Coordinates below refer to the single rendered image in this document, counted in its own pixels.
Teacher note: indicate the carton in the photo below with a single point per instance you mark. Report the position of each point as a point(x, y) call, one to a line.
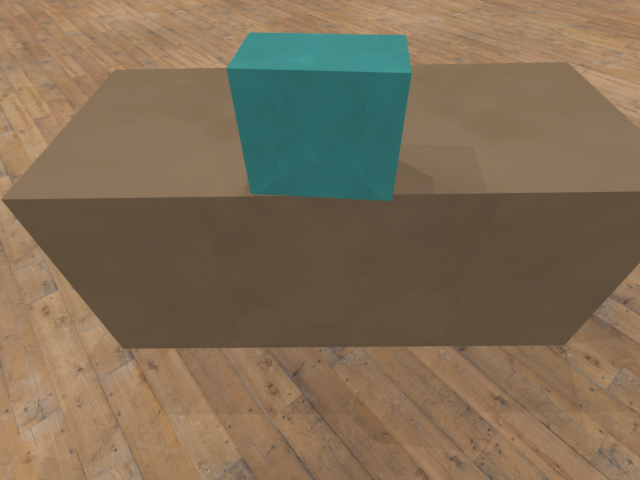
point(321, 115)

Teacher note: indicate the pedestal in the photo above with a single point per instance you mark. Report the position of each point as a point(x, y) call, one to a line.
point(515, 215)

